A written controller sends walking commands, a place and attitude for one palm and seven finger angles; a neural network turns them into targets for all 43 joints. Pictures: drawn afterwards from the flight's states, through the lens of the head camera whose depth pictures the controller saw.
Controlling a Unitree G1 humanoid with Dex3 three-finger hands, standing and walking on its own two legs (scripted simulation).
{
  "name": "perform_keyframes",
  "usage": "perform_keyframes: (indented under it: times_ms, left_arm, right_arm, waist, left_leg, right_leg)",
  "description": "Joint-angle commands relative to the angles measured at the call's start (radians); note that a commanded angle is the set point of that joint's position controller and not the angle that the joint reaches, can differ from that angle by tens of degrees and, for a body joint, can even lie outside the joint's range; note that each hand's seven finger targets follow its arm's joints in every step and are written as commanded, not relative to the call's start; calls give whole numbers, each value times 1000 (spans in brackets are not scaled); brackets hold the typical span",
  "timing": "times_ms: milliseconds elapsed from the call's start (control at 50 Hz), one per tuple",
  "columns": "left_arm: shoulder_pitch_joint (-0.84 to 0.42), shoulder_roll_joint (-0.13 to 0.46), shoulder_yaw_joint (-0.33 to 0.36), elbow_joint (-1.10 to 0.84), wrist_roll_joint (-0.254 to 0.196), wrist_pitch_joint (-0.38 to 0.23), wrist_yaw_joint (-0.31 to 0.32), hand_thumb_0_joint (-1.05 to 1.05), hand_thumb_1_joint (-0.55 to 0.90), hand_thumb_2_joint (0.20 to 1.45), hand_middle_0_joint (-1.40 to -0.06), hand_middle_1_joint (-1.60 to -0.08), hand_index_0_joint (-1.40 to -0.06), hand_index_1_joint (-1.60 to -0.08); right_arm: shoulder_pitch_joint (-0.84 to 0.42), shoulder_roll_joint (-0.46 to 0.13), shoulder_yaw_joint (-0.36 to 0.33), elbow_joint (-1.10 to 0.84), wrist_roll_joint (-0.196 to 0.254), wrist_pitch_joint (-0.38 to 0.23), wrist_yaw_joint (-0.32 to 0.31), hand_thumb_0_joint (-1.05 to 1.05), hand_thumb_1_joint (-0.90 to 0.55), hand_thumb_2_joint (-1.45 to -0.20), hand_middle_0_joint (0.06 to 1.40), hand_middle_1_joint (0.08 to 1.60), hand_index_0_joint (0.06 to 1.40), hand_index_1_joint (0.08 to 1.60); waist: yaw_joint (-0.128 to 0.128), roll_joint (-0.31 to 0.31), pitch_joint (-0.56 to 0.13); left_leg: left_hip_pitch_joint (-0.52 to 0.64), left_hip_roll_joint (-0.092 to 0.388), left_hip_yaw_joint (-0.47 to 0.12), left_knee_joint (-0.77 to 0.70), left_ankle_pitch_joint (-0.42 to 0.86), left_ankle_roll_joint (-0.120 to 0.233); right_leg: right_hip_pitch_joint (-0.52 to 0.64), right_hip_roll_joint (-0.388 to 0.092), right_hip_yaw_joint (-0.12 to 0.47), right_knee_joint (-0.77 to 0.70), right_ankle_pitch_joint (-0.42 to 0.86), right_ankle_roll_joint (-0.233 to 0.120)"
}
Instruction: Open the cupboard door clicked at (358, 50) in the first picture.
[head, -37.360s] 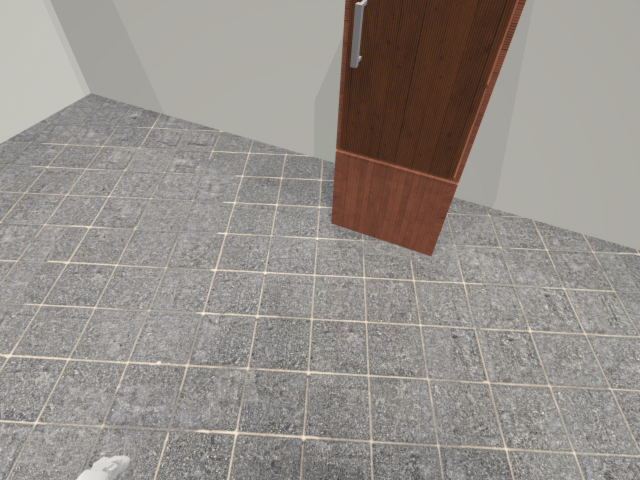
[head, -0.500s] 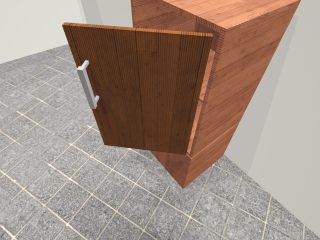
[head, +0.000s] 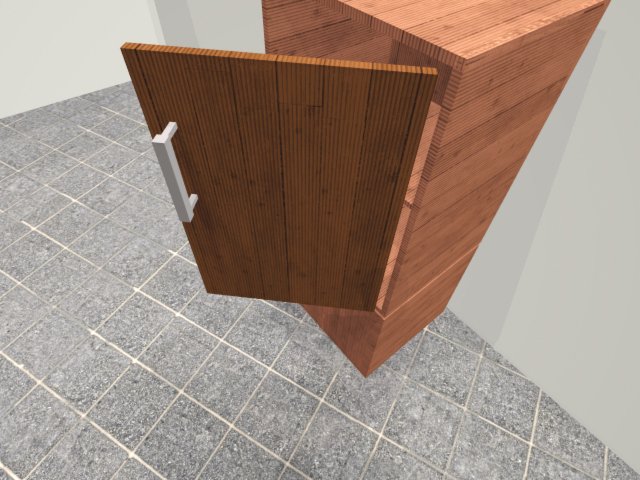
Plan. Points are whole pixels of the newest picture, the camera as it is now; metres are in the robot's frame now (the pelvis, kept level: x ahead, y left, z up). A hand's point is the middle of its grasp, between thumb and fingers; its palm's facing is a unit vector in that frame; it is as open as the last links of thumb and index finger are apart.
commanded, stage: look again from close up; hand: left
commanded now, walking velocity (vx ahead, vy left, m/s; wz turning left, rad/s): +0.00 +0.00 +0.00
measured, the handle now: (179, 174) +0.54 +0.27 +0.06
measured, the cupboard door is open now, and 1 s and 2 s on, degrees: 44 44 44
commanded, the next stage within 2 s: raise the hand with hooked fingers in 0.48 s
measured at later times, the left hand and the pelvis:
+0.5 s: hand out of the picture -0.01 +0.22 -0.18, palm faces -0.02 -0.97 -0.23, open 7.4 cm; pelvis -0.03 +0.04 +0.00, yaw -1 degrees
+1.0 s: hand out of the picture +0.11 +0.21 -0.05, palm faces -0.02 -1.00 -0.04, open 8.5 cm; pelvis -0.07 -0.01 -0.06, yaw +1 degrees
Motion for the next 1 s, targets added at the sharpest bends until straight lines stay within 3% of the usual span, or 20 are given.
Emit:
perform_keyframes:
  times_ms: [0,20,40,120,200,280,500,540,560,580,600,620,640,660,700,780,820,880,920,980]
  left_arm:
    - [58,148,13,-59,2,-35,12,0,900,900,-200,-300,-200,-300]
    - [70,133,15,-71,2,-35,12,0,900,900,-200,-300,-200,-300]
    - [82,126,16,-76,-3,-29,12,0,900,900,-200,-300,-200,-300]
    - [75,96,10,-83,-1,-4,8,0,900,900,-200,-300,-200,-300]
    - [56,108,5,-85,-3,14,-2,0,900,900,-200,-300,-200,-300]
    - [46,124,2,-87,-2,20,-9,0,900,900,-200,-300,-200,-300]
    - [53,150,0,-72,-2,13,-17,0,900,900,-200,-300,-200,-300]
    - [53,155,2,-67,-1,9,-16,0,900,900,-200,-300,-200,-300]
    - [102,134,-2,-47,13,-5,21,0,900,900,-200,-300,-200,-300]
    - [-592,394,176,-1607,-181,-210,26,0,877,890,-202,-315,-202,-315]
    - [-126,325,152,-1364,-101,-154,62,0,853,880,-203,-330,-203,-330]
    - [-83,261,114,-1260,-111,-95,109,0,830,870,-205,-345,-205,-345]
    - [195,-11,-25,-1016,-141,-5,95,0,807,860,-207,-360,-207,-360]
    - [25,34,8,-1208,-191,-37,67,0,783,850,-208,-375,-208,-375]
    - [29,141,127,-1155,-178,-143,22,0,737,830,-212,-405,-212,-405]
    - [333,87,213,-830,-223,-371,-184,0,643,790,-218,-465,-218,-465]
    - [388,140,269,-794,-245,-476,-328,0,597,770,-222,-495,-222,-495]
    - [278,264,343,-886,-287,-537,-505,0,527,740,-227,-540,-227,-540]
    - [156,320,401,-1027,-347,-525,-533,0,480,720,-230,-570,-230,-570]
    - [-60,331,425,-1264,-409,-577,-507,0,410,690,-235,-615,-235,-615]
  right_arm:
    - [78,-62,-14,-103,1,-34,9,0,-900,-900,200,300,200,300]
    - [105,-80,-12,-103,-6,-45,10,0,-900,-900,200,300,200,300]
    - [110,-105,-13,-109,-3,-45,7,0,-900,-900,200,300,200,300]
    - [68,-121,-12,-124,-5,-43,-2,0,-900,-900,200,300,200,300]
    - [40,-129,-9,-136,-4,-32,3,0,-900,-900,200,300,200,300]
    - [28,-141,-9,-133,-7,-31,9,0,-900,-900,200,300,200,300]
    - [23,-154,-8,-111,-1,-41,9,0,-900,-900,200,300,200,300]
    - [21,-153,-8,-103,0,-43,8,0,-900,-900,200,300,200,300]
    - [-16,-175,-13,-154,8,-41,14,0,-900,-900,200,300,200,300]
    - [45,-307,-55,-468,51,-189,-26,0,-900,-900,200,300,200,300]
    - [-58,-204,-4,-413,51,-294,-63,0,-900,-900,200,300,200,300]
    - [-70,-184,-19,-342,55,-316,-68,0,-900,-900,200,300,200,300]
    - [-29,-156,-30,-329,67,-307,-54,0,-900,-900,200,300,200,300]
    - [-52,-201,-42,-410,74,-307,-49,0,-900,-900,200,300,200,300]
    - [-76,-226,-58,-455,49,-315,-57,0,-900,-900,200,300,200,300]
    - [-132,-213,-83,-546,20,-284,-19,0,-900,-900,200,300,200,300]
    - [-157,-218,-102,-610,32,-277,10,0,-900,-900,200,300,200,300]
    - [-180,-234,-104,-706,47,-281,19,0,-900,-900,200,300,200,300]
    - [-162,-231,-98,-744,49,-279,5,0,-900,-900,200,300,200,300]
    - [-115,-211,-84,-748,45,-289,-24,0,-900,-900,200,300,200,300]
  waist:
    - [-42,35,-45]
    - [-28,59,-90]
    - [-24,14,-139]
    - [-4,88,-31]
    - [1,-3,76]
    - [3,31,101]
    - [7,16,10]
    - [7,12,5]
    - [12,-25,30]
    - [-104,152,-502]
    - [5,313,-486]
    - [-9,262,-393]
    - [-44,125,-211]
    - [-37,92,-95]
    - [-59,-9,-15]
    - [43,-249,-16]
    - [84,-168,-87]
    - [70,-44,-226]
    - [61,21,-293]
    - [10,110,-349]
  left_leg:
    - [-25,14,-14,29,120,40]
    - [18,27,-26,44,329,49]
    - [52,46,-50,66,436,62]
    - [35,69,-73,24,487,77]
    - [-45,52,-95,-55,196,80]
    - [-59,47,-113,-128,31,83]
    - [19,44,-83,-125,118,77]
    - [31,42,-74,-110,172,76]
    - [-3,73,-75,70,380,48]
    - [306,-34,-75,-20,498,41]
    - [418,13,-66,-56,629,48]
    - [269,9,-60,-38,538,16]
    - [170,18,-74,-56,421,27]
    - [63,-1,-81,-42,259,32]
    - [-73,-45,-67,35,72,38]
    - [-332,-61,-39,201,55,14]
    - [-382,-77,-20,271,83,8]
    - [-439,-93,8,373,59,22]
    - [-441,-96,11,411,14,31]
    - [-403,-72,-14,463,-11,44]
  right_leg:
    - [-40,-173,99,89,731,-44]
    - [-20,-145,74,138,718,-38]
    - [-15,-120,61,145,593,-30]
    - [-111,-86,53,124,275,-21]
    - [-164,-81,68,77,76,-14]
    - [-190,-80,73,65,-12,-10]
    - [-163,-106,88,39,83,-3]
    - [-155,-111,93,34,124,-2]
    - [-180,-139,126,13,320,9]
    - [-131,-44,-11,132,430,-9]
    - [-209,-19,-13,232,205,-18]
    - [-239,-33,-24,223,87,-4]
    - [-310,-32,-40,198,43,6]
    - [-298,-39,-45,164,71,9]
    - [-376,-29,-55,124,45,8]
    - [-529,-5,-66,301,21,3]
    - [-490,-20,-24,371,114,-11]
    - [-474,-48,62,411,148,2]
    - [-484,-55,118,396,54,16]
    - [-535,-50,157,382,-40,29]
